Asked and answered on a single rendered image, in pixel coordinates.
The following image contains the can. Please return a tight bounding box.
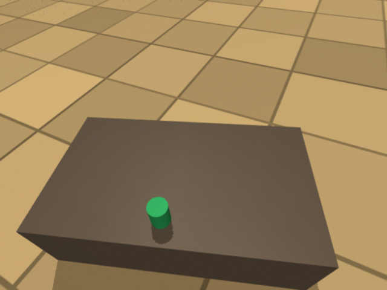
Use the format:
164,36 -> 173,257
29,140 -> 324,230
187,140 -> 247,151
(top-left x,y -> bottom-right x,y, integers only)
146,197 -> 171,229

